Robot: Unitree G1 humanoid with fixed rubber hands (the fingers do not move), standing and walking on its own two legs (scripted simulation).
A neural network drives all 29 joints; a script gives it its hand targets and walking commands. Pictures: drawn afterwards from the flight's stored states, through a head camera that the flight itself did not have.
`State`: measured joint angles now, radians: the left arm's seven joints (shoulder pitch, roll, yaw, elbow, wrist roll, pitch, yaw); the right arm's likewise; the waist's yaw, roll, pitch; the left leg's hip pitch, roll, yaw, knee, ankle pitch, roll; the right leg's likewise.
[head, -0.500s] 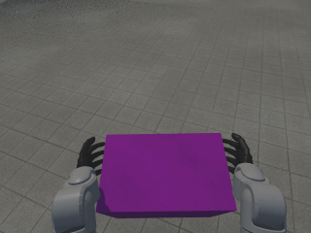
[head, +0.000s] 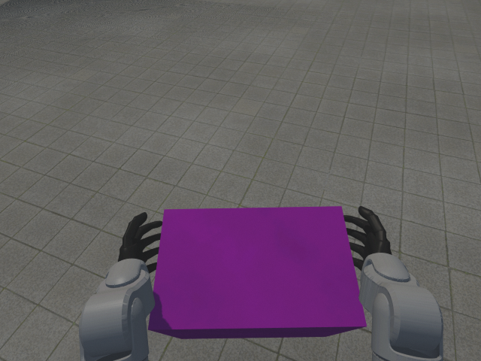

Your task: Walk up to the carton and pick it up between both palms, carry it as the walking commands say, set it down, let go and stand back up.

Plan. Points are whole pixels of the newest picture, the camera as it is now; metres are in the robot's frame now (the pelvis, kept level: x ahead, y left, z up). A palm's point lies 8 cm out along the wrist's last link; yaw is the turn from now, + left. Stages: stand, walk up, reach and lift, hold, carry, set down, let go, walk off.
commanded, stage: carry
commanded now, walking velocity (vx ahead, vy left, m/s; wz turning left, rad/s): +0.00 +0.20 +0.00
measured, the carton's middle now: (253, 279) +0.26 +0.00 +0.00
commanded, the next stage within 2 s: none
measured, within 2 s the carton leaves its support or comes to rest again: neither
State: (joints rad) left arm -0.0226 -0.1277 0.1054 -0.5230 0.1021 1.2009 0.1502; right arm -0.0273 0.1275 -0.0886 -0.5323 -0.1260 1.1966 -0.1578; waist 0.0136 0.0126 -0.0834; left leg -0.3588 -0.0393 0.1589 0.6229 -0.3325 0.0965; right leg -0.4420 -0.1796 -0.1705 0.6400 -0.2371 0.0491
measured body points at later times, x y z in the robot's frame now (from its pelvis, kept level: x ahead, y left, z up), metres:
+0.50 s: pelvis +0.00 +0.00 +0.00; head +0.00 -0.01 +0.45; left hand +0.25 +0.18 +0.09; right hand +0.26 -0.17 +0.09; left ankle +0.00 +0.06 -0.72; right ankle +0.05 -0.15 -0.72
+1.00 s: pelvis +0.00 +0.00 +0.00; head +0.00 -0.01 +0.45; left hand +0.25 +0.18 +0.09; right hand +0.26 -0.17 +0.09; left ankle +0.00 +0.06 -0.72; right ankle +0.05 -0.15 -0.72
